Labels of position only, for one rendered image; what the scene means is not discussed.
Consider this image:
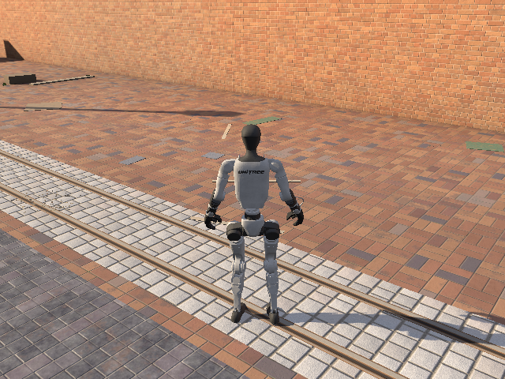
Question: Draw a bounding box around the robot left thigh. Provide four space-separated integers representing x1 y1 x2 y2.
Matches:
226 220 246 275

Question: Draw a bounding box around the robot right thigh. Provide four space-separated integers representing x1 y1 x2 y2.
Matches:
264 220 280 274

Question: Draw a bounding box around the robot left hand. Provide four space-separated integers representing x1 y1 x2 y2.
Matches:
204 214 222 230

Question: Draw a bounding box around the right robot upper arm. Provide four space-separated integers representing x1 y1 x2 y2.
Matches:
268 159 293 201

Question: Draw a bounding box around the robot right hand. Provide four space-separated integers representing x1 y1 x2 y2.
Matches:
286 210 304 226

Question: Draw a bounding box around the robot right forearm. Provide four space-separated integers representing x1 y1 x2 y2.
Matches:
285 189 301 214

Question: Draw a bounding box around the robot thigh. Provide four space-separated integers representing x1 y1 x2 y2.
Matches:
226 220 246 275
264 220 280 274

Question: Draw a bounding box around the left robot upper arm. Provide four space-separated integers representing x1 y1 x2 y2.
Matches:
213 159 235 201

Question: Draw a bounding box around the robot left forearm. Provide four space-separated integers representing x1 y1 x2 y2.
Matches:
206 189 221 217

